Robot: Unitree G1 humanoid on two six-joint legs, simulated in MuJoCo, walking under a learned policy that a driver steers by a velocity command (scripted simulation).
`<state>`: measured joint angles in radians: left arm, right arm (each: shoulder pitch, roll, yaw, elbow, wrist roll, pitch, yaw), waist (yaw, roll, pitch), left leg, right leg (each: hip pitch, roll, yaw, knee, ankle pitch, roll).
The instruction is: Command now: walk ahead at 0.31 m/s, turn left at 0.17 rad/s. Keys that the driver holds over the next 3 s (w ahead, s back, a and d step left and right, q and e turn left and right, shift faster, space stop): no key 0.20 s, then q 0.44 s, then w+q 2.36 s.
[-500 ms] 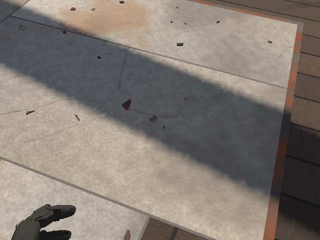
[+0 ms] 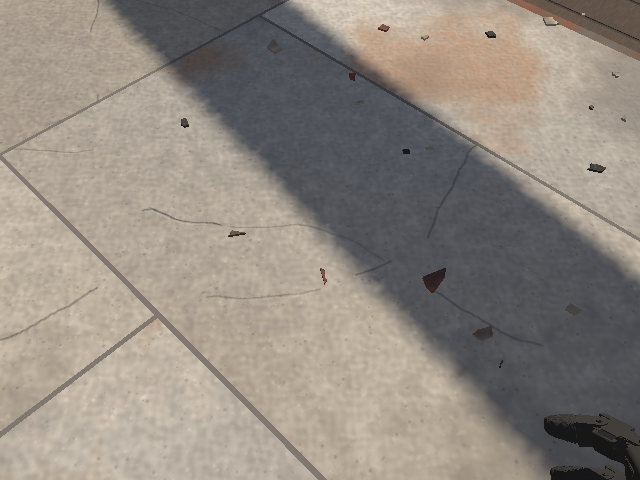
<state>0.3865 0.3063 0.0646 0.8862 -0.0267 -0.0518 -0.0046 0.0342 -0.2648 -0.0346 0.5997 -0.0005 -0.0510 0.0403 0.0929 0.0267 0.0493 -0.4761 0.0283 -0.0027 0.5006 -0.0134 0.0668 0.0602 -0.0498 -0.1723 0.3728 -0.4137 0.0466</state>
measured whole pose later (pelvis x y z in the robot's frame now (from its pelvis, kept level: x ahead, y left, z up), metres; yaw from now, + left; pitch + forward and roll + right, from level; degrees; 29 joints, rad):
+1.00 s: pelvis +0.17 +0.07 +0.02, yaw +24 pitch +1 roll -2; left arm 0.10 0.33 0.08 0.81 0.00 -0.08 -0.01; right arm 0.36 -0.25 -0.06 0.80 0.01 -0.04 -0.01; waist -0.03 -0.05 0.02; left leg -0.10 -0.03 -0.06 0.34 -0.26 0.07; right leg -0.56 -0.06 0.01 0.92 -0.21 0.03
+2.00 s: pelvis +0.56 +0.41 +0.02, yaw +59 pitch +1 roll -1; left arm 0.10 0.32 0.05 0.73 0.01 -0.09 -0.01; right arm 0.32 -0.28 -0.06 0.68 0.01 -0.05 0.01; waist -0.04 -0.03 0.07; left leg -0.22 -0.10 -0.06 0.38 -0.17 0.10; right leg -0.62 -0.10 0.06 1.00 -0.23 0.04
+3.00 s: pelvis +0.74 +0.93 +0.02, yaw +95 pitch +1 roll +0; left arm 0.12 0.32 0.05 0.71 0.01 -0.10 -0.01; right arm 0.30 -0.29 -0.07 0.66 0.01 -0.04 0.02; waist -0.03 -0.03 0.06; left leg -0.24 -0.11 -0.06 0.39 -0.16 0.10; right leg -0.60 -0.11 0.07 1.04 -0.28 0.04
